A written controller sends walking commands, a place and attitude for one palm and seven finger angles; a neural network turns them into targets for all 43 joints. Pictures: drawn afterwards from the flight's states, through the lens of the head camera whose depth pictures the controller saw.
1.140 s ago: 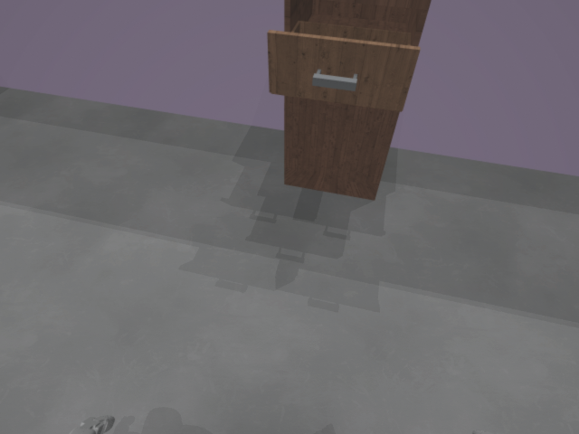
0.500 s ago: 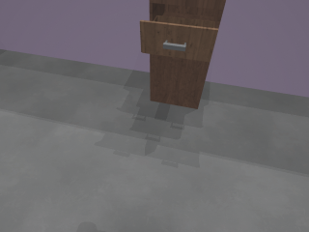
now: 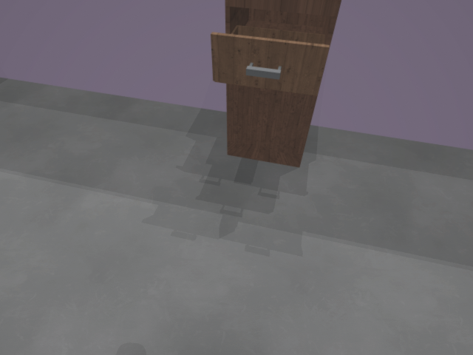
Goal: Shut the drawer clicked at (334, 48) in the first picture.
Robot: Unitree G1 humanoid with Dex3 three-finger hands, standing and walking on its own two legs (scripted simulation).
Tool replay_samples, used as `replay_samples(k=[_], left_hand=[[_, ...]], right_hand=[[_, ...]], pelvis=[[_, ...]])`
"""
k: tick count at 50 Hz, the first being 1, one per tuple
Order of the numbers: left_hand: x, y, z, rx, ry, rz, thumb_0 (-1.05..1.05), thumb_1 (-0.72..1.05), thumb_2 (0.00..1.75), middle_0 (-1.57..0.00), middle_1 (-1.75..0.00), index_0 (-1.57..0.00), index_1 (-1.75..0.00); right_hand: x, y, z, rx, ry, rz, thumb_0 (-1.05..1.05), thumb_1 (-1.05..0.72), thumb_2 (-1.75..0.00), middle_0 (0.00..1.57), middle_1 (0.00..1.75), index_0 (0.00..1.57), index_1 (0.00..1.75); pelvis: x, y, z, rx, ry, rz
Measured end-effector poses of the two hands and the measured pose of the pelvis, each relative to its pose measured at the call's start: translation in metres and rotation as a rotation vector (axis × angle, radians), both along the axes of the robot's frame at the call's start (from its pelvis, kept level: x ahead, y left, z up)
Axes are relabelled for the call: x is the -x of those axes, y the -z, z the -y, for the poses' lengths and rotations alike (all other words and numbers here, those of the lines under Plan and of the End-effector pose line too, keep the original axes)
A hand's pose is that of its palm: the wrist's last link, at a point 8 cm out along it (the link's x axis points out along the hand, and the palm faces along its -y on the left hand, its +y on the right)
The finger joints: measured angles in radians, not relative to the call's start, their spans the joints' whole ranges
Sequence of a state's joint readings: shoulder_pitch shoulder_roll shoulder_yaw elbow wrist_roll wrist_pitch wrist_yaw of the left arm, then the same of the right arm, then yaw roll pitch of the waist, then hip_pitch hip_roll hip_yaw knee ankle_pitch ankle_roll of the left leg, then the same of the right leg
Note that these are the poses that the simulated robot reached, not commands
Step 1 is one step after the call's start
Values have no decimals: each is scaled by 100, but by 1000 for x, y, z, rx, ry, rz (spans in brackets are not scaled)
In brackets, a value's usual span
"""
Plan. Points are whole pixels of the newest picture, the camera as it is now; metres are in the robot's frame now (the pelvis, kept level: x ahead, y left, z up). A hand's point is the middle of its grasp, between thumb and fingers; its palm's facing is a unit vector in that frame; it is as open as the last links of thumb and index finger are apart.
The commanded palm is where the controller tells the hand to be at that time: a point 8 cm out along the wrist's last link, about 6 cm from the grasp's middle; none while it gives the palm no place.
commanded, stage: look at it before walking up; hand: left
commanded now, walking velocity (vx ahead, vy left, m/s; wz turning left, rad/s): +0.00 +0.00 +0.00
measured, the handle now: (264, 69) +1.03 -0.04 -0.02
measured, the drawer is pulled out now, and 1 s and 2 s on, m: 0.29 0.29 0.29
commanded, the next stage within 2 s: walk to a spot facing it in 0.40 s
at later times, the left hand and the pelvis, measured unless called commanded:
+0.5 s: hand out of the picture +0.07 +0.25 -0.16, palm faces -0.02 -0.94 -0.34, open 7.4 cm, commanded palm none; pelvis +0.01 +0.00 +0.00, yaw +0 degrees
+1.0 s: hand out of the picture +0.12 +0.14 -0.18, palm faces -0.08 -0.97 -0.21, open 7.4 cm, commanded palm none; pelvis +0.10 -0.04 -0.02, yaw -9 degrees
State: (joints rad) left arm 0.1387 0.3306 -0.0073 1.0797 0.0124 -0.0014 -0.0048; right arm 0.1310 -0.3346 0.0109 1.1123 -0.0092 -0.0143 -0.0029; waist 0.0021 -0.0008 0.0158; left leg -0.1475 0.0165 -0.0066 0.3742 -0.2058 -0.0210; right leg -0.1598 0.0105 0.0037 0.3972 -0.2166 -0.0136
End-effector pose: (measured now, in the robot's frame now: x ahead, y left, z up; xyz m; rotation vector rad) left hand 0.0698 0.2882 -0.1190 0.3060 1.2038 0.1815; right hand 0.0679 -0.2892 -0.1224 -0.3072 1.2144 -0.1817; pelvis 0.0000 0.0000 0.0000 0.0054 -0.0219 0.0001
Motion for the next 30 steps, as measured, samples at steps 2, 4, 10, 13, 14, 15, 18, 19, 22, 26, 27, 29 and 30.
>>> replay_samples(k=[2, 4, 10, 13, 14, 15, 18, 19, 22, 26, 27, 29, 30], left_hand=[[1, 0, 0, 1, -1, -3, 0, 90, 90, -21, -30, -20, -30], [2, 1, 0, 1, -3, -8, 0, 90, 90, -21, -30, -20, -30], [5, 2, -2, 0, -8, -23, 0, 90, 90, -21, -30, -20, -30], [6, 2, -3, -2, -11, -28, 0, 90, 90, -21, -30, -20, -30], [6, 1, -3, -3, -12, -29, 0, 90, 90, -21, -30, -20, -30], [6, 1, -3, -4, -12, -29, 0, 90, 90, -21, -30, -20, -30], [6, 1, -4, -6, -14, -28, 0, 90, 90, -21, -30, -20, -30], [5, 1, -4, -7, -14, -27, 0, 90, 90, -21, -30, -20, -30], [4, 0, -5, -9, -14, -24, 0, 90, 90, -21, -30, -20, -30], [3, -1, -5, -10, -13, -20, 0, 90, 90, -21, -30, -20, -30], [2, -1, -4, -10, -14, -19, 0, 90, 90, -21, -30, -20, -30], [3, 1, -2, -8, -18, -23, 0, 90, 90, -21, -30, -20, -30], [4, 3, 1, -2, -18, -29, 0, 90, 90, -21, -30, -20, -30]], right_hand=[[0, 0, 0, 1, -1, -1, 0, -91, -90, 20, 30, 21, 30], [-1, -1, 0, 3, -2, -2, 0, -91, -90, 20, 30, 21, 30], [-3, -1, 1, 6, -2, -6, 0, -91, -90, 20, 30, 21, 30], [-4, -1, 1, 6, -3, -6, 0, -91, -90, 20, 30, 21, 30], [-5, -1, 1, 6, -2, -5, 0, -91, -90, 20, 30, 21, 30], [-5, -1, 0, 6, -3, -4, 0, -91, -90, 20, 30, 21, 30], [-8, -1, 0, 6, -3, -1, 0, -91, -90, 20, 30, 21, 30], [-8, -1, 0, 6, -4, 0, 0, -91, -90, 20, 30, 21, 30], [-10, -2, 0, 5, -5, 5, 0, -91, -90, 20, 30, 21, 30], [-13, -2, 0, 4, -6, 11, 0, -91, -90, 20, 30, 21, 30], [-13, -2, 0, 4, -6, 12, 0, -91, -90, 20, 30, 21, 30], [-12, 0, -3, 0, -2, 11, 0, -91, -90, 20, 30, 21, 30], [-10, 2, -5, -5, 3, 10, 0, -91, -90, 20, 30, 21, 30]], pelvis=[[0, 0, 0, 0, 0, -1], [-1, 0, 0, 0, 0, -2], [-3, 0, -1, 0, 1, -4], [-4, -1, -1, 0, 1, -4], [-4, -1, -1, 0, 1, -3], [-4, -1, -1, 0, 1, -3], [-5, -1, -1, 0, 1, -1], [-6, -1, -1, 0, 1, -1], [-6, -1, -1, 0, 1, 0], [-6, -1, -1, 0, 2, 0], [-7, -1, 0, 0, 3, 0], [-8, 0, 0, 0, 11, 0], [-10, 1, -1, 1, 17, 0]])
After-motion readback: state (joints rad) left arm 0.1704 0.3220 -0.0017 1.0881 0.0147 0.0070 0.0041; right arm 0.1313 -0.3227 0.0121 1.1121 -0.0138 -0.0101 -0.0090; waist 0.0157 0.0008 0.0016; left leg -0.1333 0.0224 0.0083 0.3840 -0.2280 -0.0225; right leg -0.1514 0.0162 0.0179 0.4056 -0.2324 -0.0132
